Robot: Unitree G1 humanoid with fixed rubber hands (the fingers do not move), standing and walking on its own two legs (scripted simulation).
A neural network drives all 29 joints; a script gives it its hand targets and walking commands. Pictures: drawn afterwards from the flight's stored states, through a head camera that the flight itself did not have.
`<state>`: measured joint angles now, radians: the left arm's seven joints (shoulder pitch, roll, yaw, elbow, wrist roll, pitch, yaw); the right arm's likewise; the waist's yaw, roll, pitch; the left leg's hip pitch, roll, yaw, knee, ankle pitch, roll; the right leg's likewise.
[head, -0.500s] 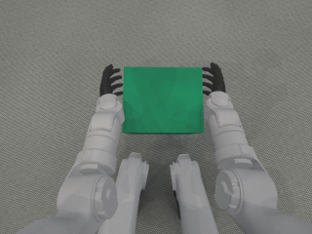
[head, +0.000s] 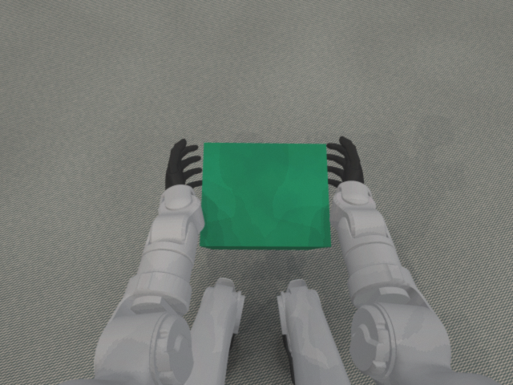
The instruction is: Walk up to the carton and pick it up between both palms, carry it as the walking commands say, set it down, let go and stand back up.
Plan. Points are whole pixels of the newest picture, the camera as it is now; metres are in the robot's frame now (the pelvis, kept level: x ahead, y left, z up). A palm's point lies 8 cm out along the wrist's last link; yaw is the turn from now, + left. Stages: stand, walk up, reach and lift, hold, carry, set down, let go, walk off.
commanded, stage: reach and lift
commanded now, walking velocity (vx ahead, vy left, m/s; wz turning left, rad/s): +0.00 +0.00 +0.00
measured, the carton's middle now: (262, 203) +0.42 +0.00 -0.14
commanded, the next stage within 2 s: none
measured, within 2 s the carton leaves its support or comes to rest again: neither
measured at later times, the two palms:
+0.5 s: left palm (165, 179) +0.39 +0.14 +0.02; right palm (366, 174) +0.41 -0.14 +0.02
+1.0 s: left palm (143, 165) +0.38 +0.14 +0.10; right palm (393, 162) +0.39 -0.14 +0.10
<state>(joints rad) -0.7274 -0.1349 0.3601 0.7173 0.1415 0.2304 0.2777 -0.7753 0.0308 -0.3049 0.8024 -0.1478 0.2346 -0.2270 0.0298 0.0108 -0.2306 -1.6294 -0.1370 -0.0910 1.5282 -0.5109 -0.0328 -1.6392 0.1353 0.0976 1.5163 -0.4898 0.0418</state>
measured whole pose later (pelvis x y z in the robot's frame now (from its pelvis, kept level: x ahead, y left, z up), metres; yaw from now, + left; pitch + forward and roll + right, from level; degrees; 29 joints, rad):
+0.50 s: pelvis +0.02 +0.00 +0.07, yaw +0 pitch +29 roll +0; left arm -0.60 -0.18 0.37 0.71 0.18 0.20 0.25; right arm -0.64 0.07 -0.31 0.77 -0.18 0.21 -0.22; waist 0.03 0.01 -0.22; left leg -1.31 -0.13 -0.11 1.26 -0.46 -0.02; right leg -1.32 0.12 0.12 1.25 -0.44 0.03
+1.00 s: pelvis +0.04 +0.00 +0.14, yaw -1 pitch +21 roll +0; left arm -0.45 -0.22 0.37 0.64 0.22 0.22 0.21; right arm -0.49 0.11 -0.32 0.69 -0.22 0.23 -0.14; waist 0.03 0.01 -0.18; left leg -0.93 -0.11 -0.12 0.92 -0.35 0.00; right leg -0.95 0.11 0.16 0.92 -0.34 0.02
